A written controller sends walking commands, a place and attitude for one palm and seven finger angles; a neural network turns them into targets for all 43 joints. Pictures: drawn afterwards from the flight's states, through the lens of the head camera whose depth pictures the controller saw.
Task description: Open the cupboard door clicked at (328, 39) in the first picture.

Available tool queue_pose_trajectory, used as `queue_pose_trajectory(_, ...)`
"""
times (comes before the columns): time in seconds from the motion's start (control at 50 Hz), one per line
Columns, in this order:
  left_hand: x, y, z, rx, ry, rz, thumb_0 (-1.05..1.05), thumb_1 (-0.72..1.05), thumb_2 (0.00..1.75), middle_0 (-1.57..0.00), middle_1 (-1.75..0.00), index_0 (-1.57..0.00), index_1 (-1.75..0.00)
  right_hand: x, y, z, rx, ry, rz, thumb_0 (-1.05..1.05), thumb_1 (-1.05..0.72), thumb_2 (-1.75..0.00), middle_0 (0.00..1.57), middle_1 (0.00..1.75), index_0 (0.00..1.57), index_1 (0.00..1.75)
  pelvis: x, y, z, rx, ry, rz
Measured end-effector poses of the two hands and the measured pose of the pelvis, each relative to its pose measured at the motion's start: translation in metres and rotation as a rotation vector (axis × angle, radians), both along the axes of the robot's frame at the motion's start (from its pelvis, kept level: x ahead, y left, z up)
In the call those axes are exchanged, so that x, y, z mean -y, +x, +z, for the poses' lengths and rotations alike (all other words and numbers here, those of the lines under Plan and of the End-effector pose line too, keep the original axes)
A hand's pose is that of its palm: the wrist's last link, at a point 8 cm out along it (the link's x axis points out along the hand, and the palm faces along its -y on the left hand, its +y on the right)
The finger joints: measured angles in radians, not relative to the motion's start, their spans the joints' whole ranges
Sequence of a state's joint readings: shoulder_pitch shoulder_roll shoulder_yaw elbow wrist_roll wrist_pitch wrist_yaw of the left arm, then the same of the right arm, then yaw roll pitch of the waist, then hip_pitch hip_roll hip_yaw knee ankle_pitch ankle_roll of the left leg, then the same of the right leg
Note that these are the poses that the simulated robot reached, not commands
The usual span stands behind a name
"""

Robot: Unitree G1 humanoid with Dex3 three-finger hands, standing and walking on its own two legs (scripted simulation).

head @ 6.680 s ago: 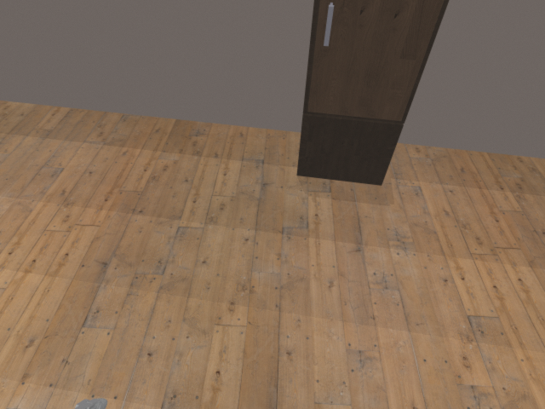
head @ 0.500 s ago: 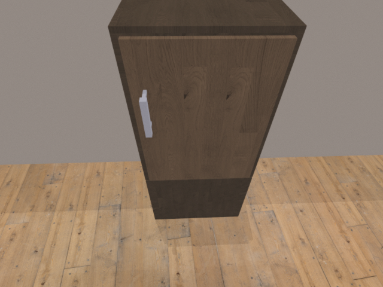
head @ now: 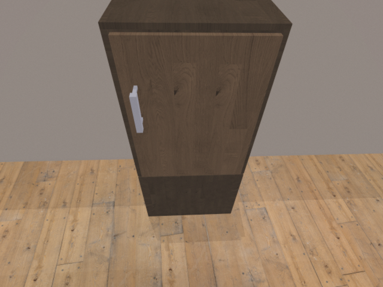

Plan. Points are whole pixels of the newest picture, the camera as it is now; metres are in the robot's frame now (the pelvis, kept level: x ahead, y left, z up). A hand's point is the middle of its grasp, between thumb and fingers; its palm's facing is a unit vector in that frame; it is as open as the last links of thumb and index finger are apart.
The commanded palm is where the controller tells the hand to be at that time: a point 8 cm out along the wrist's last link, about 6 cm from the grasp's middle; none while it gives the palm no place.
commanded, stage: look again from close up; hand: left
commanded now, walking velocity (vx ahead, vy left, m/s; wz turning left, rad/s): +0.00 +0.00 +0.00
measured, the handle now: (137, 109) +0.58 +0.19 +0.04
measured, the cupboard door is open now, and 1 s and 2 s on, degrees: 0 0 0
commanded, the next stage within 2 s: raise the hand with hooked fingers in 0.56 s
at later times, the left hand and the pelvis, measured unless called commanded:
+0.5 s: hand out of the picture +0.04 +0.19 -0.18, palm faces +0.01 -0.98 -0.21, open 7.4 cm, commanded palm none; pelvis +0.02 +0.01 -0.01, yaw +0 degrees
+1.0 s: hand (112, 253) +0.20 +0.18 -0.04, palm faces +0.05 -1.00 -0.02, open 8.2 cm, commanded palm +0.16 +0.25 -0.05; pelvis +0.00 -0.01 -0.08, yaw +1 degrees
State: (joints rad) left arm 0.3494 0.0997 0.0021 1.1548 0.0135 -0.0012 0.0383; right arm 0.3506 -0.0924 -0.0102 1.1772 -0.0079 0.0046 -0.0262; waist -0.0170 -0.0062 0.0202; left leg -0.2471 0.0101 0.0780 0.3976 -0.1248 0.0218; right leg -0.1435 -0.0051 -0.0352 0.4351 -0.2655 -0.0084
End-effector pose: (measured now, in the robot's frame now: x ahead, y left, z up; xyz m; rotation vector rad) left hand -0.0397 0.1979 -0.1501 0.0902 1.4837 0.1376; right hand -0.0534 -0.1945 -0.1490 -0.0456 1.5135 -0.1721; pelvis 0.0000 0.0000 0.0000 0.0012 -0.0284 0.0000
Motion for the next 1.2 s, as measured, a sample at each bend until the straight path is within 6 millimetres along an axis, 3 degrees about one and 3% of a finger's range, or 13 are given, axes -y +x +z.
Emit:
queue_pose_trajectory(0.14, 0.002, 0.002, -0.004, 0.028, 0.001, -0.017, 0.00, 0.90, 0.90, -0.20, -0.30, -0.20, -0.30, 0.005, 0.032, -0.007, 0.092, -0.002, 0.047, 0.00, -0.91, -0.90, 0.19, 0.30, 0.20, 0.30, -0.002, 0.001, -0.007, -0.014, -0.030, 0.014)
queue_pose_trajectory(0.44, -0.035, 0.069, 0.001, 0.174, 0.066, -0.045, 0.00, 0.90, 0.90, -0.20, -0.30, -0.20, -0.30, 0.021, 0.084, -0.001, 0.193, -0.060, 0.096, 0.01, -0.93, -0.90, 0.19, 0.30, 0.20, 0.30, -0.009, 0.021, -0.008, -0.010, -0.002, 0.004)
queue_pose_trajectory(0.68, -0.045, 0.085, 0.000, 0.161, 0.072, -0.072, 0.00, 0.90, 0.90, -0.20, -0.30, -0.20, -0.30, 0.029, 0.115, 0.008, 0.218, -0.091, 0.116, 0.00, -0.91, -0.90, 0.19, 0.30, 0.20, 0.30, -0.010, 0.029, -0.005, -0.017, -0.008, -0.009)
queue_pose_trajectory(0.72, -0.050, 0.112, 0.021, 0.328, 0.087, 0.024, 0.01, 0.90, 0.89, -0.20, -0.30, -0.20, -0.30, 0.031, 0.127, 0.015, 0.312, -0.115, 0.118, 0.01, -0.91, -0.90, 0.20, 0.30, 0.20, 0.30, -0.010, 0.029, -0.006, -0.026, -0.006, -0.003)
queue_pose_trajectory(0.82, -0.053, 0.204, 0.118, 1.017, 0.149, 0.065, 0.02, 0.86, 0.88, -0.20, -0.33, -0.20, -0.32, 0.037, 0.179, 0.032, 0.648, -0.150, 0.149, 0.01, -0.90, -0.90, 0.20, 0.30, 0.20, 0.30, -0.008, 0.022, -0.017, -0.070, 0.013, 0.036)
queue_pose_trajectory(0.88, -0.048, 0.232, 0.143, 1.318, 0.103, 0.020, 0.01, 0.82, 0.86, -0.21, -0.36, -0.20, -0.35, 0.043, 0.211, 0.035, 0.779, -0.154, 0.183, 0.01, -0.90, -0.90, 0.20, 0.30, 0.20, 0.30, -0.003, 0.013, -0.032, -0.143, 0.003, 0.030)
queue_pose_trajectory(0.92, -0.041, 0.235, 0.142, 1.464, 0.046, -0.047, 0.01, 0.78, 0.84, -0.21, -0.38, -0.21, -0.37, 0.048, 0.231, 0.035, 0.853, -0.158, 0.215, 0.01, -0.90, -0.90, 0.20, 0.30, 0.20, 0.30, 0.002, 0.007, -0.048, -0.194, 0.001, 0.021)
queue_pose_trajectory(0.96, -0.035, 0.228, 0.129, 1.514, -0.003, -0.110, 0.00, 0.74, 0.83, -0.21, -0.40, -0.21, -0.40, 0.053, 0.249, 0.032, 0.917, -0.163, 0.244, 0.01, -0.90, -0.90, 0.20, 0.30, 0.21, 0.30, 0.007, 0.001, -0.064, -0.224, -0.005, 0.017)
queue_pose_trajectory(1.04, -0.036, 0.201, 0.093, 1.412, -0.037, -0.074, 0.01, 0.65, 0.79, -0.22, -0.46, -0.22, -0.46, 0.057, 0.273, 0.027, 0.987, -0.172, 0.273, 0.01, -0.90, -0.90, 0.20, 0.30, 0.20, 0.30, 0.016, -0.005, -0.087, -0.248, -0.011, 0.026)
queue_pose_trajectory(1.08, -0.043, 0.188, 0.086, 1.366, 0.002, -0.026, 0.01, 0.60, 0.77, -0.23, -0.49, -0.23, -0.49, 0.055, 0.278, 0.023, 0.994, -0.173, 0.285, 0.01, -0.90, -0.90, 0.20, 0.30, 0.20, 0.30, 0.020, -0.005, -0.092, -0.250, -0.020, 0.033)
queue_pose_trajectory(1.14, -0.051, 0.177, 0.095, 1.385, 0.082, -0.004, 0.01, 0.53, 0.74, -0.23, -0.53, -0.23, -0.53, 0.051, 0.275, 0.016, 0.972, -0.166, 0.301, 0.01, -0.90, -0.90, 0.20, 0.30, 0.20, 0.30, 0.026, -0.005, -0.093, -0.247, -0.037, 0.045)
queue_pose_trajectory(1.2, -0.056, 0.185, 0.113, 1.464, 0.108, -0.048, 0.02, 0.46, 0.71, -0.23, -0.58, -0.23, -0.57, 0.047, 0.264, 0.003, 0.923, -0.149, 0.313, 0.01, -0.90, -0.90, 0.20, 0.30, 0.20, 0.30, 0.030, -0.006, -0.094, -0.249, -0.052, 0.055)
